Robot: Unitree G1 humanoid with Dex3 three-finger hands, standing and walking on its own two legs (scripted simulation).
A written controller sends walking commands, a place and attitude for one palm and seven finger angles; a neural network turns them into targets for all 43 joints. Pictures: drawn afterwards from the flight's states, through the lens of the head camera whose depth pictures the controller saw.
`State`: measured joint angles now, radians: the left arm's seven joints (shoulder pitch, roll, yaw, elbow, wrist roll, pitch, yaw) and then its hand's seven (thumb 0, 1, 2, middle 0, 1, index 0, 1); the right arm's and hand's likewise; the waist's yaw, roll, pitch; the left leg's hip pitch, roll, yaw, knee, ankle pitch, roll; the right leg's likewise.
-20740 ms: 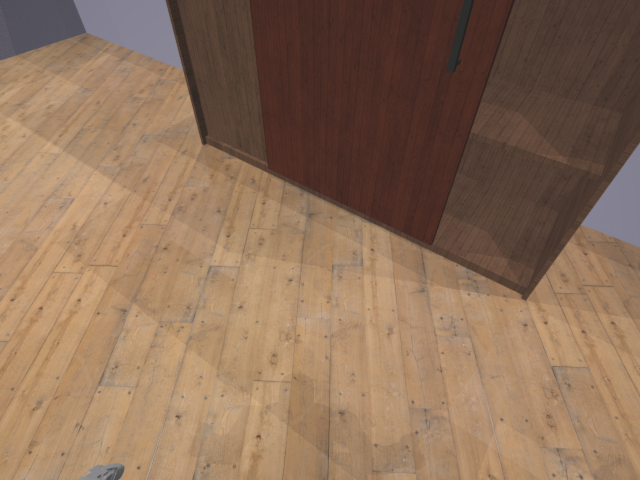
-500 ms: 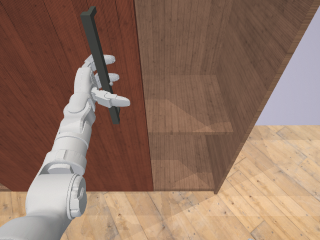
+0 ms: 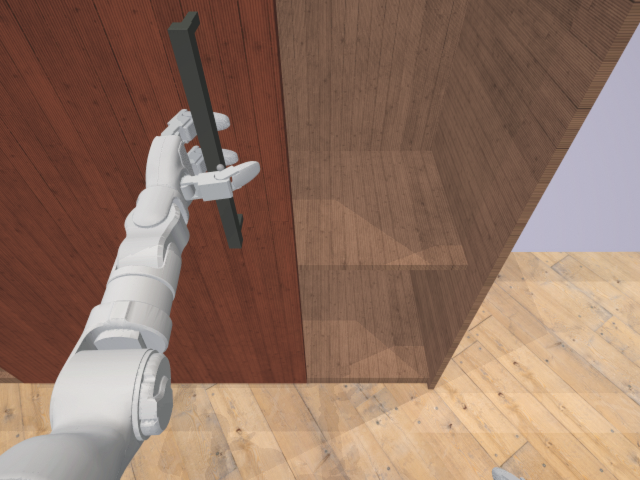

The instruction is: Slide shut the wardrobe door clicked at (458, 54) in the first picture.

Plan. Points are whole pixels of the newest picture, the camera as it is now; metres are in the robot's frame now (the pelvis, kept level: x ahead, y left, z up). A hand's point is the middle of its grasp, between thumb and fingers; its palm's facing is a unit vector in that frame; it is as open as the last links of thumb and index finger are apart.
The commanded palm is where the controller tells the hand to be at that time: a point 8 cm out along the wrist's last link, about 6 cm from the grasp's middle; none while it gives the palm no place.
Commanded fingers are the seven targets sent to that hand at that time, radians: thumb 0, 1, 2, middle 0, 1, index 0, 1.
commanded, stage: grip the handle and tug to test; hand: left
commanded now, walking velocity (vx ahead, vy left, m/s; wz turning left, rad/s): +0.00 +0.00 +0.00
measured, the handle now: (217, 151) +0.49 +0.14 +0.17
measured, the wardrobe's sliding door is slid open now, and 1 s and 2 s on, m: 0.39 0.39 0.34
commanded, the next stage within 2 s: tug the door sideways, standing still in 0.98 s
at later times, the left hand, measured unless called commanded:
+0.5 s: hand (228, 171) +0.44 +0.12 +0.18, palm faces +0.02 -1.00 +0.01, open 5.3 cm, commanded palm +0.42 +0.17 +0.17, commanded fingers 0.00 0.90 0.90 -0.45 -1.40 -0.45 -1.40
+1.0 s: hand (228, 174) +0.44 +0.12 +0.18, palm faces +0.02 -1.00 +0.00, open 5.7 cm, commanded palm +0.39 +0.17 +0.17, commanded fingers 0.00 0.90 0.90 -0.45 -1.40 -0.45 -1.40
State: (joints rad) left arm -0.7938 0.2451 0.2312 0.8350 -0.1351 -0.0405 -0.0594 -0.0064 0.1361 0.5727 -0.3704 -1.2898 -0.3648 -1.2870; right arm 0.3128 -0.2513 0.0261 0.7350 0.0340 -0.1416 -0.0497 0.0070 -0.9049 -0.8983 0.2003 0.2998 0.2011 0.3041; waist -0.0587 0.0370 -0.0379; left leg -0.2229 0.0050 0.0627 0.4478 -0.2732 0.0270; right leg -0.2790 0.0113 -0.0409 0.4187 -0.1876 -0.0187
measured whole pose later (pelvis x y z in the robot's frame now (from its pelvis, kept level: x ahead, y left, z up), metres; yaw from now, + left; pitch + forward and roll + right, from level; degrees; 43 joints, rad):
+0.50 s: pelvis +0.00 +0.00 +0.00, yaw +0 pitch +2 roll -1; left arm -0.72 0.21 0.20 0.71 -0.13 0.01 -0.02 0.00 0.75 0.83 -0.40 -1.40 -0.40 -1.39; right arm 0.30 -0.24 0.02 0.72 0.03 -0.12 -0.04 0.01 -0.90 -0.90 0.20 0.30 0.20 0.30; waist -0.05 0.04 -0.04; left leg -0.18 0.01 0.07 0.43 -0.27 0.03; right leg -0.24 0.01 -0.03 0.40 -0.19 -0.02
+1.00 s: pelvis +0.02 -0.01 +0.00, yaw -1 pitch +1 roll -1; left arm -0.53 0.20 0.21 0.43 -0.15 0.12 -0.02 0.01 0.78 0.79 -0.33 -1.40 -0.31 -1.37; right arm 0.28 -0.25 0.01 0.67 0.04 -0.08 -0.03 0.01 -0.91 -0.90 0.20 0.30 0.20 0.30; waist -0.05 0.06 -0.05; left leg -0.12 0.02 0.08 0.38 -0.28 0.01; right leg -0.19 0.03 -0.02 0.37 -0.20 -0.03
